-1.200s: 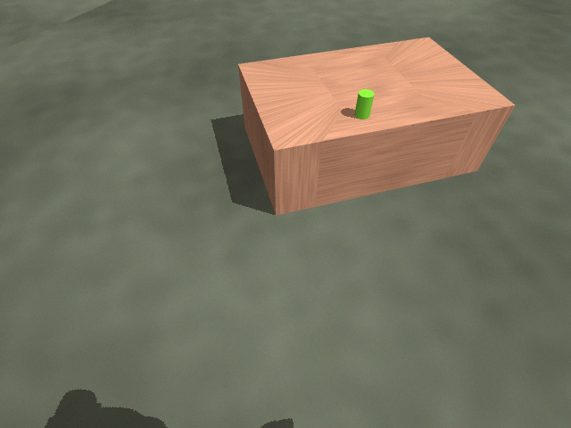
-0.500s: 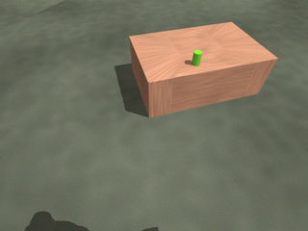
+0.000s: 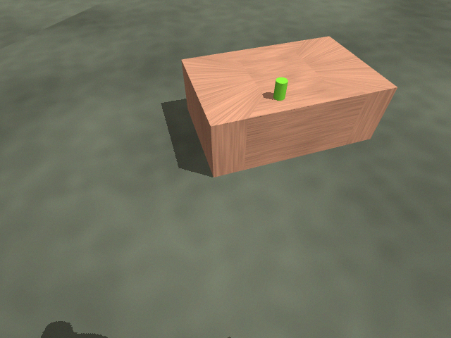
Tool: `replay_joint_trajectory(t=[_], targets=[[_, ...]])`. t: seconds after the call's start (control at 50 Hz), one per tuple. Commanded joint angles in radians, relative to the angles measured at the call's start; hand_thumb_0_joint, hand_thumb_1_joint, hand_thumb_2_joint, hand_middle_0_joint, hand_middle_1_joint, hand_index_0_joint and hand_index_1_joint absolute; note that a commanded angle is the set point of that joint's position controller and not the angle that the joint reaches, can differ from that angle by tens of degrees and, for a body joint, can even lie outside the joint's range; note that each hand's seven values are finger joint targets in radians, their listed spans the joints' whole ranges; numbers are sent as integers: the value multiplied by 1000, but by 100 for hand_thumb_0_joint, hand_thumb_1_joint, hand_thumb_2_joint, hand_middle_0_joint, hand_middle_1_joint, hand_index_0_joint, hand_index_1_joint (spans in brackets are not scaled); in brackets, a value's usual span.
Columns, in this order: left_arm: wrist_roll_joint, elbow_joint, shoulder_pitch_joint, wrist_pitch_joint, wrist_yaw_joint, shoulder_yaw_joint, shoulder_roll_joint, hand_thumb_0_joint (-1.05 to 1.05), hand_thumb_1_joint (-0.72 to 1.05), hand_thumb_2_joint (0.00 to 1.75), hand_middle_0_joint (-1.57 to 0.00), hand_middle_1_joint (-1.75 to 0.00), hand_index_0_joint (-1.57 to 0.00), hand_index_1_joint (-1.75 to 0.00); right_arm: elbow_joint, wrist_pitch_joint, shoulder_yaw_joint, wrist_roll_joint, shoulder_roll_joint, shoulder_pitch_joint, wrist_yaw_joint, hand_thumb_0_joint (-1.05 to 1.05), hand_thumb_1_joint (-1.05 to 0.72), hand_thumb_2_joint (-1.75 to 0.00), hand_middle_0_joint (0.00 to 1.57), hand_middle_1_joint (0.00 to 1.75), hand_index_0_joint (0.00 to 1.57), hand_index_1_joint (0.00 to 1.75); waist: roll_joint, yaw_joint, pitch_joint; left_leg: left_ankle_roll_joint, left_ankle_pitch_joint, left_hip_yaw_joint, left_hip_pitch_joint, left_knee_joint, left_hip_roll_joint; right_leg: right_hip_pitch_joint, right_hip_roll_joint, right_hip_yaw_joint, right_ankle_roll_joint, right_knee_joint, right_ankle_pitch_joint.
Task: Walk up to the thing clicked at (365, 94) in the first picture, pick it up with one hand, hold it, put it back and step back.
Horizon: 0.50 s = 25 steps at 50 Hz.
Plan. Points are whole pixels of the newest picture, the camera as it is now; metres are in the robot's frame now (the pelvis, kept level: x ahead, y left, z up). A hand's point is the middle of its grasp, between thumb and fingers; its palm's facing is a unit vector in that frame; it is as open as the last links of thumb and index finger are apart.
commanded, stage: walk up
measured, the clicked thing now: (280, 89) +1.33 -0.27 -0.34
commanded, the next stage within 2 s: none
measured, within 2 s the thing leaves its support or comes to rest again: neither
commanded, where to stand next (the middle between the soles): +0.80 +0.03 m, yaw -13 degrees
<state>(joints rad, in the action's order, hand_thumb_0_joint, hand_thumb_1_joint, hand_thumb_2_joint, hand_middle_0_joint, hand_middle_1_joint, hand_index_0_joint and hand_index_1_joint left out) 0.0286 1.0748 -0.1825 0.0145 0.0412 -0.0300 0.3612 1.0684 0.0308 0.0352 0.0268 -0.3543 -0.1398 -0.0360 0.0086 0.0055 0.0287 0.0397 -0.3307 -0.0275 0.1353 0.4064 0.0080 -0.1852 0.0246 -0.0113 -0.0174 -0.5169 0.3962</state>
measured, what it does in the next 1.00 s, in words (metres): walks ahead: right foot, then left foot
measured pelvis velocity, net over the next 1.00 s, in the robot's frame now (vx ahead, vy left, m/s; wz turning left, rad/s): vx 0.39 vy -0.01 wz -0.18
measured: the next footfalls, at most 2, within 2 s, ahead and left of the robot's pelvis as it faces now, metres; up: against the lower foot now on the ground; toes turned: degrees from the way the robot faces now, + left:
right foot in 0.20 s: +0.14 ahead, -0.18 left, +0.00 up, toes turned -8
left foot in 0.68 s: +0.42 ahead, +0.08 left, +0.00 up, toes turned -3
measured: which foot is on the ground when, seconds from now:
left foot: down 0.00-0.22, up 0.24-0.66, down 0.68-1.00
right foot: up 0.00-0.18, down 0.20-0.72, up 0.74-1.00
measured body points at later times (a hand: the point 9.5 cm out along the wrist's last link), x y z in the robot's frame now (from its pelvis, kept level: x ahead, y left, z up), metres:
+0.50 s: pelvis +0.15 -0.06 +0.00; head +0.16 -0.09 +0.44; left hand +0.18 +0.25 -0.11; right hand +0.20 -0.39 -0.13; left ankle +0.26 +0.08 -0.69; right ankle +0.10 -0.17 -0.75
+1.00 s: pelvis +0.39 -0.01 -0.01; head +0.41 -0.02 +0.44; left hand +0.53 +0.30 -0.11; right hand +0.39 -0.33 -0.12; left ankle +0.38 +0.08 -0.75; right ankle +0.46 -0.17 -0.70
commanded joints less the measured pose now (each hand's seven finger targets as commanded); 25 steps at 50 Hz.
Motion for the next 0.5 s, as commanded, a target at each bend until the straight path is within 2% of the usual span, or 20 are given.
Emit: replay_joint_trajectory(t=[0.0,0.02,0.04,0.06,0.08,0.12,0.14,0.16,0.18,0.2,0.22,0.24,0.26,0.3,0.34,0.38,0.4,0.42,0.46,0.48], targets=[[9,-154,138,35,1,-69,236,0,90,90,-20,-30,-20,-30,-87,34,117,18,-350,-53,9,0,-90,-90,20,30,20,30,-126,-85,137,227,-354,454,-94,-308,-425,-456,65,-48,-8,-288,82],[2,-153,109,42,7,-67,238,0,90,90,-20,-30,-20,-30,-105,40,116,17,-330,-34,8,0,-90,-90,20,30,20,30,-96,-62,105,220,-293,416,-139,-289,-405,-443,82,-61,-10,-269,69],[0,-157,91,49,15,-67,240,0,90,90,-20,-30,-20,-30,-123,41,111,19,-312,-21,5,0,-90,-90,20,30,20,30,-92,-58,69,204,-252,342,-152,-264,-363,-412,79,-47,-6,-230,85],[0,-157,67,49,24,-68,239,0,90,90,-20,-30,-20,-30,-139,40,108,23,-304,-10,1,0,-90,-90,20,30,20,30,-110,-55,42,184,-241,268,-150,-249,-312,-383,61,-13,3,-209,69],[-4,-158,27,46,32,-70,229,0,90,90,-20,-30,-20,-30,-155,40,115,23,-319,20,-5,0,-90,-90,20,30,20,30,-165,-31,26,167,-260,229,-97,-246,-303,-297,63,-4,3,-179,44],[-4,-138,-49,48,33,-80,227,0,90,90,-20,-30,-20,-30,-183,30,117,21,-315,95,-15,0,-90,-90,20,30,20,30,-194,14,18,130,-215,113,50,-180,-249,-90,47,39,-1,-71,-70],[-5,-116,-123,49,28,-90,229,0,90,90,-20,-30,-20,-30,-198,24,114,22,-303,129,-20,0,-90,-90,20,30,20,30,-174,57,5,113,-230,43,121,-96,-204,30,27,82,4,-22,-176],[-3,-77,-222,52,16,-104,249,0,90,90,-20,-30,-20,-30,-211,15,108,21,-274,134,-22,0,-90,-90,20,30,20,30,-84,99,-30,88,-268,-8,224,56,-161,196,-7,97,9,0,-209],[-1,-44,-341,59,-1,-127,298,0,90,90,-20,-30,-20,-30,-214,8,88,25,-220,95,-23,0,-90,-90,20,30,20,30,89,144,-81,57,-312,-62,369,296,-101,382,-7,48,8,24,-141],[9,-44,-410,64,-20,-151,371,0,90,90,-20,-30,-20,-30,-231,2,61,22,-150,69,-25,0,-90,-90,20,30,20,30,333,180,-43,17,-343,-82,568,591,4,388,155,-260,-30,198,198],[13,-115,-278,74,-26,-140,395,0,90,90,-20,-30,-20,-30,-236,-12,63,8,-179,25,-24,0,-90,-90,20,30,20,30,264,97,-6,-14,-254,26,595,719,15,231,357,-672,-113,433,560],[4,-157,-170,71,-21,-135,425,0,90,90,-20,-30,-20,-30,-225,-14,87,11,-274,27,-22,0,-90,-90,20,30,20,30,178,56,82,-12,-193,104,538,712,-55,79,408,-748,-186,472,645],[-5,-184,-115,77,-22,-130,419,0,90,90,-20,-30,-20,-30,-211,-7,93,5,-299,22,-23,0,-90,-90,20,30,20,30,130,40,143,-12,-134,122,538,707,-94,28,386,-685,-207,452,524],[-18,-193,-84,89,-26,-113,345,0,90,90,-20,-30,-20,-30,-172,-1,87,-6,-284,-40,-29,0,-90,-90,20,30,20,30,84,-1,122,-8,-18,137,493,689,-128,40,268,-432,-157,391,244],[-30,-191,-100,94,-29,-103,318,0,90,90,-20,-30,-20,-30,-158,-6,86,-5,-270,-103,-36,0,-90,-90,20,30,20,30,94,-11,80,-16,61,111,430,631,-124,38,211,-291,-115,357,93],[-31,-204,-123,103,-31,-98,308,0,90,90,-20,-30,-20,-30,-180,-13,90,3,-262,-91,-46,0,-90,-90,20,30,20,30,89,-2,89,-34,109,93,438,581,-127,34,197,-236,-140,362,29],[-28,-214,-134,104,-31,-100,313,0,90,90,-20,-30,-20,-30,-204,-14,92,6,-261,-55,-51,0,-90,-90,20,30,20,30,79,10,106,-47,112,86,457,534,-135,25,205,-226,-168,368,34],[-28,-221,-137,106,-31,-104,323,0,90,90,-20,-30,-20,-30,-219,-14,96,8,-262,-37,-55,0,-90,-90,20,30,20,30,71,14,111,-56,125,82,475,494,-138,40,206,-212,-176,367,29],[-24,-229,-166,110,-33,-111,337,0,90,90,-20,-30,-20,-30,-259,-10,96,15,-252,27,-62,0,-90,-90,20,30,20,30,67,34,123,-61,138,86,494,406,-154,71,217,-196,-179,346,-62],[-27,-225,-193,110,-33,-110,333,0,90,90,-20,-30,-20,-30,-270,-5,95,18,-247,51,-63,0,-90,-90,20,30,20,30,51,48,115,-59,149,65,498,356,-141,112,200,-163,-169,314,-164]])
